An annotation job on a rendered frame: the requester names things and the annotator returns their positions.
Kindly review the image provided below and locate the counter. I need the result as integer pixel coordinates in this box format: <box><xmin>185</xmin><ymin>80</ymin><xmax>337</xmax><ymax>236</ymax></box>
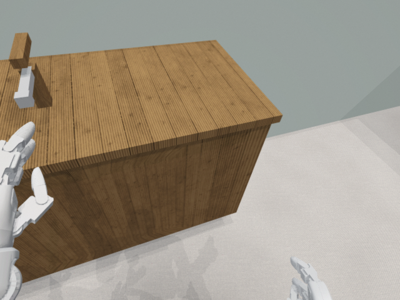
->
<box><xmin>0</xmin><ymin>32</ymin><xmax>283</xmax><ymax>283</ymax></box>

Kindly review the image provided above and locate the robot left forearm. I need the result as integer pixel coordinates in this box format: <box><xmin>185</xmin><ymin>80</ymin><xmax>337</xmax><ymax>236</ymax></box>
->
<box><xmin>0</xmin><ymin>247</ymin><xmax>23</xmax><ymax>300</ymax></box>

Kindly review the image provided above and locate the right robot hand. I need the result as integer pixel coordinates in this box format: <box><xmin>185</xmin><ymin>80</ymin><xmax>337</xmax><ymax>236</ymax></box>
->
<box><xmin>287</xmin><ymin>256</ymin><xmax>333</xmax><ymax>300</ymax></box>

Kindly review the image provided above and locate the left robot hand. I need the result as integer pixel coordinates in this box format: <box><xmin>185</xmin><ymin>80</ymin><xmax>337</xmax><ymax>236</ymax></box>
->
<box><xmin>0</xmin><ymin>122</ymin><xmax>54</xmax><ymax>248</ymax></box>

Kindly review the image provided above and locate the tap lever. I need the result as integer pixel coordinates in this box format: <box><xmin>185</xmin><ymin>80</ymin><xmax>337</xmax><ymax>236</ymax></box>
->
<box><xmin>14</xmin><ymin>66</ymin><xmax>35</xmax><ymax>109</ymax></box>

